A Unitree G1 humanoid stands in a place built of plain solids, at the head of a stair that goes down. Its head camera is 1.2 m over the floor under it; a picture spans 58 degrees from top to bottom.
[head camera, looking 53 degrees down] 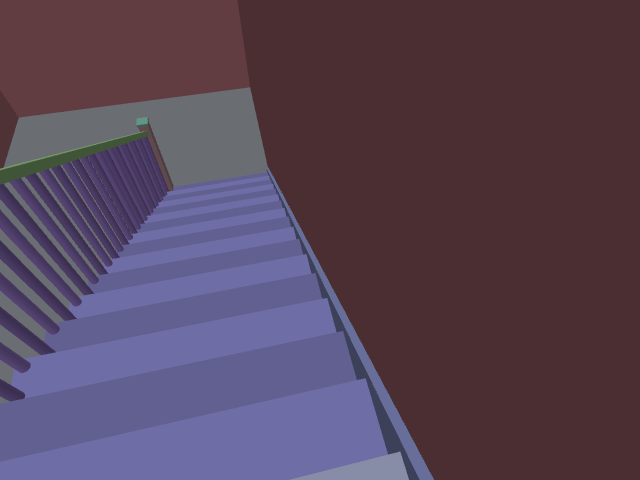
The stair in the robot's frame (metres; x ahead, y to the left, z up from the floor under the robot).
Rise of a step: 0.18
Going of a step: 0.26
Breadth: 1.33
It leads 13 degrees to the left of straight ahead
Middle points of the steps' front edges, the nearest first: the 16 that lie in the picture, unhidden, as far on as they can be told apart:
0.33 0.50 -0.18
0.58 0.56 -0.36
0.83 0.62 -0.54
1.08 0.67 -0.72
1.33 0.73 -0.90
1.58 0.79 -1.09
1.83 0.84 -1.27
2.08 0.90 -1.45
2.33 0.96 -1.63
2.58 1.01 -1.81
2.83 1.07 -1.99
3.08 1.13 -2.17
3.33 1.18 -2.35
3.58 1.24 -2.53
3.83 1.30 -2.71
4.09 1.31 -2.89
